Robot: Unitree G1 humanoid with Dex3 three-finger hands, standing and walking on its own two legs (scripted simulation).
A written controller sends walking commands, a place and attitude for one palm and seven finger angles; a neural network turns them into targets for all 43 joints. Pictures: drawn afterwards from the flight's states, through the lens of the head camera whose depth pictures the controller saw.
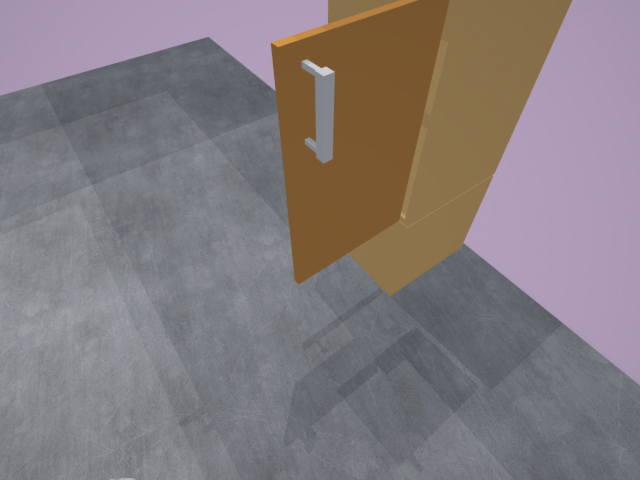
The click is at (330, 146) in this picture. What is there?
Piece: cupboard door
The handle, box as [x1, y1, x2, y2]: [301, 59, 334, 163]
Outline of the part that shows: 306,59 301,61 302,67 315,76 316,141 315,142 309,137 305,139 305,143 316,153 316,157 323,163 332,158 334,72 327,67 320,68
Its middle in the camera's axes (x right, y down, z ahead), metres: -0.01 -0.20 +0.61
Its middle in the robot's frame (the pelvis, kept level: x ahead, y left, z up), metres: +0.61 +0.04 +0.13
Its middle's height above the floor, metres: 0.91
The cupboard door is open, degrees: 92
